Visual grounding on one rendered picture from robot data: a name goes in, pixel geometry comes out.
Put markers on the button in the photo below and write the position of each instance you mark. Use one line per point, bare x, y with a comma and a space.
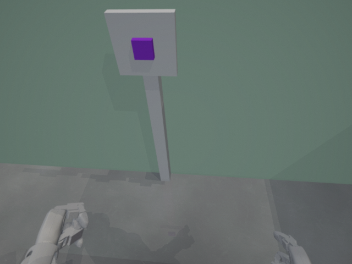
143, 48

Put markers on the left robot forearm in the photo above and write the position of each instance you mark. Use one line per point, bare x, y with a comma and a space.
42, 253

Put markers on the panel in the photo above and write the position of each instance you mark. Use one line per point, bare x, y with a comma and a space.
159, 24

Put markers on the right robot hand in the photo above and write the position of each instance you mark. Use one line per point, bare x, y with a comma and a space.
297, 254

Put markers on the left robot hand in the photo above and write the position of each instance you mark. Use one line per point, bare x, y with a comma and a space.
54, 229

